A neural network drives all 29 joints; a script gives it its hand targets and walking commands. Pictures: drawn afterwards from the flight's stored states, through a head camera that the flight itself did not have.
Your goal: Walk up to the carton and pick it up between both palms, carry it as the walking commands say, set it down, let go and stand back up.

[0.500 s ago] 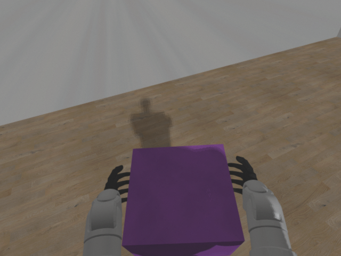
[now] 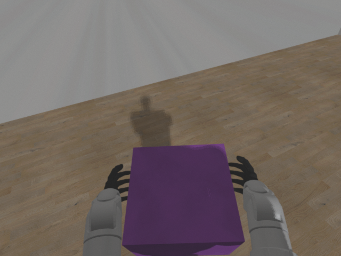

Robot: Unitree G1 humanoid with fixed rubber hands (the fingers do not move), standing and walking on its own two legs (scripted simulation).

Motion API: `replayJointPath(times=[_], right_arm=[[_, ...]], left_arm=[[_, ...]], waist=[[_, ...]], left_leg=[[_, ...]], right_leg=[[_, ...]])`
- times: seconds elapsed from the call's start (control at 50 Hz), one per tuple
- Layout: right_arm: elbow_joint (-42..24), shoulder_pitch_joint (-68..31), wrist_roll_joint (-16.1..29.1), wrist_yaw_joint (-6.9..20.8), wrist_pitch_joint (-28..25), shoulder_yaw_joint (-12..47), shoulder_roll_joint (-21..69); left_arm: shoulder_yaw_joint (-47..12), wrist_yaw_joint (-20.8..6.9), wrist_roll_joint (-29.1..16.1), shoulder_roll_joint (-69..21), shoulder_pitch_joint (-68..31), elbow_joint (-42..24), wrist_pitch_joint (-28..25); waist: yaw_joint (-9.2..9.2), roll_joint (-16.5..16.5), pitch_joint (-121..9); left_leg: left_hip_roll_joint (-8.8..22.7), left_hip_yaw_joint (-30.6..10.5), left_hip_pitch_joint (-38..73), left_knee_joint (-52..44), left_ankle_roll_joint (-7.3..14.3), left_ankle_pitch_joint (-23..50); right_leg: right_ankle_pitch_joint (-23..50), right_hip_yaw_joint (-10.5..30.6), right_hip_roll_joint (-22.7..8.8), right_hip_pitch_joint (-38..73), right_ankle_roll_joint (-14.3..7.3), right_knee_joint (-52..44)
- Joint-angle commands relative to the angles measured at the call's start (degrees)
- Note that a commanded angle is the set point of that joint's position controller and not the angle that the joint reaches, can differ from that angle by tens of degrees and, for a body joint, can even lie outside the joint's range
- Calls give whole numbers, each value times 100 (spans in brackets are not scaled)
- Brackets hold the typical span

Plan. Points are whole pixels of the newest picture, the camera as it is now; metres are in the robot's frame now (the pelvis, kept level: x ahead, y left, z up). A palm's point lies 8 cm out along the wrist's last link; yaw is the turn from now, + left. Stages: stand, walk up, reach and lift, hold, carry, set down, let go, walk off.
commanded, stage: hold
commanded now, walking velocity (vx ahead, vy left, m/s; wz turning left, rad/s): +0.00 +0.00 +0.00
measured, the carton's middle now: (180, 200) +0.30 +0.00 -0.03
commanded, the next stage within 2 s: carry in 0.56 s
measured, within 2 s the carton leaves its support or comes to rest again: neither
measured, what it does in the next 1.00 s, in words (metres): shifts its weight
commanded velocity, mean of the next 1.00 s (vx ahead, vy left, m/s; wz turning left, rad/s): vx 0.00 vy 0.00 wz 0.29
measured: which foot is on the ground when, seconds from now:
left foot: down 0.00-1.00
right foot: down 0.00-1.00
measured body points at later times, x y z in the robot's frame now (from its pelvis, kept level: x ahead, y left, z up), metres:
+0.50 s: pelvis +0.00 +0.00 +0.00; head -0.04 -0.01 +0.45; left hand +0.29 +0.16 +0.03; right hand +0.29 -0.17 +0.04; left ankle +0.01 +0.12 -0.75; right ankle +0.00 -0.12 -0.75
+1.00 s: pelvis -0.06 +0.01 -0.02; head -0.03 +0.01 +0.43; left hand +0.28 +0.24 +0.09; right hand +0.34 -0.08 +0.09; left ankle +0.01 +0.12 -0.75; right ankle -0.04 -0.11 -0.72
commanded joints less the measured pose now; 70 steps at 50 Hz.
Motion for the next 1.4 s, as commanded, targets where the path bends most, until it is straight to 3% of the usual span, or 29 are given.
replayJointPath(times=[0.0,0.08,0.18,0.2,0.28,0.3,0.52,0.54,0.66,0.76,0.8,0.84,0.86,0.9,0.96,1.02,1.06,1.08,1.1,1.12,1.14,1.16,1.24,1.28,1.3,1.32,1.34,1.36,1.38], right_arm=[[-98,-2569,1711,1537,-43,3469,5055],[-252,-2401,1801,1514,-64,3596,5108],[-187,-2504,1704,1506,-19,3532,4949],[-320,-2613,1741,1490,-46,3592,4994],[-235,-2586,1773,1512,-93,3572,5087],[-25,-2514,1680,1522,-76,3440,5088],[-138,-2688,1690,1541,-104,3427,5059],[-569,-2678,1911,1458,-61,3875,5158],[-1111,-3028,2300,1362,453,4323,5119],[-1072,-5308,3241,1196,1176,4650,4748],[-726,-5132,3564,1167,1584,4484,4879],[-467,-5216,3719,1106,1890,4258,4822],[-521,-5312,3696,1096,2054,4201,4918],[-607,-6478,3791,960,2236,4055,4814],[-607,-7033,3775,800,2516,3586,5002],[-181,-6457,3513,723,2759,3072,5131],[-168,-6470,3457,670,2868,2998,5233],[-71,-6353,3467,686,2906,2946,5472],[-241,-6968,3510,675,2917,3081,5483],[-61,-6861,3463,704,2973,3105,5581],[-209,-6951,3554,726,2946,3141,5666],[-328,-6954,3693,747,2937,3238,5790],[-287,-7110,4067,836,2882,3377,6016],[-94,-6710,4029,802,2882,3346,5902],[-141,-6775,4042,813,2885,3414,5833],[-125,-6836,4018,828,2861,3347,5666],[-214,-6586,3930,815,2835,3380,5712],[-151,-6682,3939,772,2799,3436,5779],[-373,-6813,3903,737,2778,3516,5881]], left_arm=[[-3436,-1443,-1693,-4958,-2950,-305,-268],[-3562,-1411,-1754,-5019,-2790,-505,-287],[-3392,-1393,-1664,-4894,-2783,-325,-266],[-3478,-1414,-1725,-4961,-2804,-327,-290],[-3478,-1426,-1690,-4970,-2919,-453,-306],[-3563,-1417,-1769,-4998,-3150,-525,-313],[-3486,-1427,-1710,-5004,-3057,-300,-295],[-3764,-1394,-1943,-5031,-3240,-720,-262],[-4135,-1180,-2321,-4971,-3088,-1122,221],[-4504,-843,-2992,-4352,-5378,-1506,802],[-4441,-739,-3170,-4451,-5408,-1436,1260],[-4356,-692,-3416,-4581,-5814,-1417,1631],[-4195,-717,-3427,-4770,-5709,-1168,1793],[-3983,-726,-3699,-4940,-6573,-772,1936],[-3705,-692,-4044,-5253,-7246,-899,2139],[-3310,-672,-3953,-5450,-6968,-654,2391],[-3222,-682,-3986,-5531,-7012,-628,2494],[-3266,-675,-4051,-5484,-7247,-900,2500],[-3223,-702,-4100,-5534,-7476,-643,2535],[-3095,-704,-3957,-5470,-7339,-489,2600],[-3154,-697,-3931,-5545,-7299,-706,2634],[-3126,-681,-3899,-5679,-7247,-774,2635],[-3035,-533,-3699,-5413,-7491,-1342,2500],[-3029,-532,-3580,-5196,-7262,-1309,2516],[-3094,-516,-3514,-5176,-7218,-1235,2524],[-3170,-516,-3488,-5131,-7247,-1114,2540],[-3186,-543,-3453,-5243,-6961,-1059,2537],[-3238,-563,-3595,-5265,-7244,-1107,2538],[-3277,-583,-3660,-5457,-7207,-1069,2494]], waist=[[12,-71,-1142],[-11,-31,-1473],[141,-160,-1166],[-13,-267,-1091],[115,111,-1387],[-67,-81,-1251],[-60,-26,-1243],[-13,-30,-1428],[23,-49,-2055],[-11,-1047,-1855],[-32,-365,-2084],[-46,1816,-2132],[5,1366,-2202],[-22,519,-2239],[-28,718,-2866],[17,963,-2993],[68,158,-3004],[60,-615,-2971],[9,-1433,-2679],[6,-1244,-2383],[24,-566,-2161],[40,-519,-2199],[103,-1165,-2440],[48,-1031,-2599],[-24,-858,-2805],[-88,-39,-3003],[-71,1095,-3279],[-103,1012,-3571],[-112,538,-3541]], left_leg=[[-288,236,242,-180,-65,879],[-304,209,435,-129,-111,1506],[-318,237,272,-192,-63,1068],[-291,216,271,-163,-49,945],[-314,304,337,-123,-107,1091],[-291,272,343,-118,-112,920],[-285,253,208,-101,-77,907],[672,13,-313,748,95,1327],[743,-316,-1426,1765,204,1144],[272,517,-2089,2330,116,-1549],[256,346,-1193,1641,227,-927],[1942,-2333,-612,184,795,673],[2056,-2234,-797,191,1037,788],[1700,-1929,-647,417,985,1345],[1318,-1065,-345,843,742,1843],[1022,-895,-770,923,510,1387],[598,-405,-1997,1792,240,646],[167,204,-2932,2592,68,-403],[208,643,-3560,3164,25,-1817],[387,740,-3697,3644,51,-1996],[404,838,-3607,3758,69,-1871],[331,911,-3613,3383,72,-1639],[-51,1400,-2586,2106,118,-1074],[-227,1611,-1691,1202,152,-312],[40,1203,-837,813,258,237],[824,167,460,950,549,2575],[2160,-1405,1614,1628,1095,6664],[2305,-1635,1541,1627,1552,6722],[2032,-1231,1523,1660,1439,6345]], right_leg=[[887,-226,286,235,97,-190],[1514,-202,289,410,126,-160],[1000,-225,316,271,112,-229],[943,-204,303,161,122,-206],[1076,-213,279,260,95,-164],[878,-229,286,88,85,-173],[946,-207,257,169,47,-113],[1145,-82,-791,-400,-89,666],[662,96,-1012,-787,-191,1371],[1039,802,-1991,-1297,-731,939],[79,133,-1552,-1946,-366,1424],[-1852,-1020,-276,-2984,437,3341],[-2235,-858,-377,-2667,441,3617],[-2248,-738,-326,-2786,400,3364],[-1625,-1004,-122,-2095,364,2334],[-1094,-1136,-92,-886,276,968],[-192,-163,-1041,401,-74,509],[1918,488,-2047,947,-516,821],[3336,454,-2760,632,-1039,981],[3991,475,-2875,246,-1222,897],[4212,282,-2656,228,-1151,1027],[4331,-220,-2341,494,-971,1300],[3745,-1163,-2058,292,-535,1840],[3547,-1548,-1964,17,-242,2372],[2971,-1606,-1860,-663,-1,2822],[1087,-1595,-1613,-1925,339,3566],[-2436,-1633,-926,-3348,594,4553],[-3013,-893,-915,-3329,540,4707],[-2785,-904,-879,-3521,542,4724]])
